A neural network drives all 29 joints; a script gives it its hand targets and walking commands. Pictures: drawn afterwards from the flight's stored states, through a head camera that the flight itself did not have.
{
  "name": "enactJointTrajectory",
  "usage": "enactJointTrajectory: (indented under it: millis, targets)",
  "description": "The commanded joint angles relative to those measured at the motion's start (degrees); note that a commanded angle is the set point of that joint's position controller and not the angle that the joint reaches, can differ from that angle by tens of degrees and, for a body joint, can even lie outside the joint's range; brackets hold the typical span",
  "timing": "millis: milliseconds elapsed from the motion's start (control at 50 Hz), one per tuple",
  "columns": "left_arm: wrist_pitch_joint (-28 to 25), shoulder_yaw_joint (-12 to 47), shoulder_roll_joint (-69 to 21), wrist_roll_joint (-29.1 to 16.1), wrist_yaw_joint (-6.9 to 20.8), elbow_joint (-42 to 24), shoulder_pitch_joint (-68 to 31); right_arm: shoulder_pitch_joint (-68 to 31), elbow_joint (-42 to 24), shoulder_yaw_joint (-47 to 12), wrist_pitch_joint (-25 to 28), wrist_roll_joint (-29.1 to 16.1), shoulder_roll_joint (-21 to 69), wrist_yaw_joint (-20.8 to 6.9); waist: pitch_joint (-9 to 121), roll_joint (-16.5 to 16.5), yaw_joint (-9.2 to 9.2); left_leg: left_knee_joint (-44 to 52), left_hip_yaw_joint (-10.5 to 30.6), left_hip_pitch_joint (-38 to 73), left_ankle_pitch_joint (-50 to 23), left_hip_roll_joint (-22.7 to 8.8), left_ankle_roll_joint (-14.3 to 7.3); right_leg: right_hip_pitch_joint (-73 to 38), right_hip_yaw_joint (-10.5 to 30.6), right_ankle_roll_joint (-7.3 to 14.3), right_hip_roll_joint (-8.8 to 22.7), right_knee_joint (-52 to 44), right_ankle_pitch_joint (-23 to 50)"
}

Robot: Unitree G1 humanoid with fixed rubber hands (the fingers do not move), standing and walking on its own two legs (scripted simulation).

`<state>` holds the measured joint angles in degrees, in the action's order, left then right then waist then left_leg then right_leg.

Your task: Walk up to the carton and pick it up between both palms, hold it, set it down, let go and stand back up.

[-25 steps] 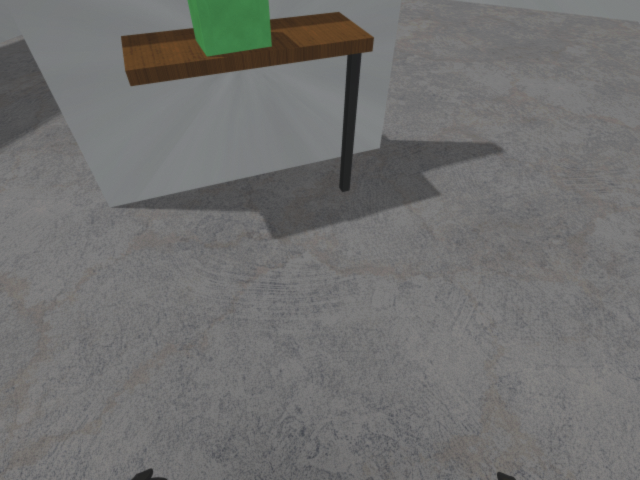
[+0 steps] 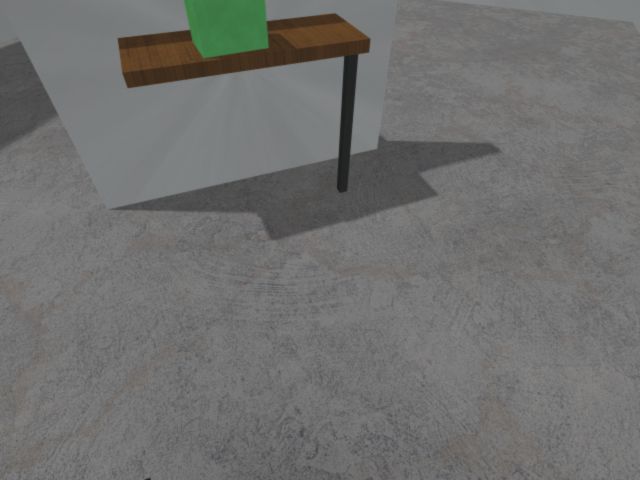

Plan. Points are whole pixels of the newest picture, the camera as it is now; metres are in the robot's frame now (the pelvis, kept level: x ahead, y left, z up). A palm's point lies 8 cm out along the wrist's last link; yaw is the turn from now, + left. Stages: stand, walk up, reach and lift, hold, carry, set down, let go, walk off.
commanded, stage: stand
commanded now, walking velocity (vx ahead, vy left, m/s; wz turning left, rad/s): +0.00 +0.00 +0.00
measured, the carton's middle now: (226, 18) +1.51 +0.31 +0.05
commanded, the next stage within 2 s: walk up in 0.54 s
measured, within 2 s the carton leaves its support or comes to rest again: neither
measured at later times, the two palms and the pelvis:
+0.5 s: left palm out of the picture +0.09 +0.26 -0.10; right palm out of the picture +0.09 -0.25 -0.10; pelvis +0.00 +0.00 +0.00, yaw +0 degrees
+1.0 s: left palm out of the picture +0.04 +0.34 -0.11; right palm out of the picture +0.16 -0.22 -0.08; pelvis +0.04 +0.05 +0.00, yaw +9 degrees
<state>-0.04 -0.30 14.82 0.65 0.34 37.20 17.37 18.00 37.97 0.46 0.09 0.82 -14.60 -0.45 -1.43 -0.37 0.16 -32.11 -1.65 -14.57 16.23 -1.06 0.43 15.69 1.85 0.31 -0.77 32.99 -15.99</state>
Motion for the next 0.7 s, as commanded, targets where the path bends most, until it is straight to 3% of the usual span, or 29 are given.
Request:
enactJointTrajectory:
  millis: [0,120,300,420,680]
  targets:
    - [-1.42,-2.41,7.01,-0.13,-0.35,-5.12,-0.36,-0.41,-4.85,2.22,1.43,-0.13,-7.39,0.32,1.77,0.16,-0.15,5.59,5.16,0.24,-2.78,-4.1,-2.14,0.27,5.48,1.66,4.76,-6.14,4.8]
    - [-1.48,-2.32,7.23,-0.12,-0.44,-4.99,-0.42,-0.03,-4.69,2.16,1.23,-0.09,-7.24,0.42,1.02,-1.0,0.2,5.08,5.06,1.09,-4.22,-4.1,-1.96,1.38,5.64,1.85,4.86,-6.59,5.52]
    - [-1.32,-2.2,7.06,0.01,-0.41,-4.46,0.19,-0.07,-4.32,2.0,1.15,-0.11,-7.71,0.42,1.11,0.95,-0.11,5.81,5.17,0.62,-2.31,-4.25,-2.26,1.23,5.88,1.61,4.69,-6.74,3.9]
    - [-1.29,-2.35,7.46,-0.07,-0.38,-4.42,0.14,0.52,-4.17,2.07,1.12,-0.03,-8.06,0.41,0.59,-0.45,0.16,6.15,5.06,0.44,-1.14,-4.22,-2.17,1.47,6.14,1.71,4.65,-6.99,2.89]
    - [-1.21,-2.02,7.21,-0.17,-0.53,-3.61,0.76,0.69,-3.53,1.74,1.05,-0.36,-7.83,0.56,1.4,-0.08,0.04,6.11,4.82,0.83,-3.39,-4.49,-2.29,0.73,6.1,1.59,4.71,-6.6,5.76]
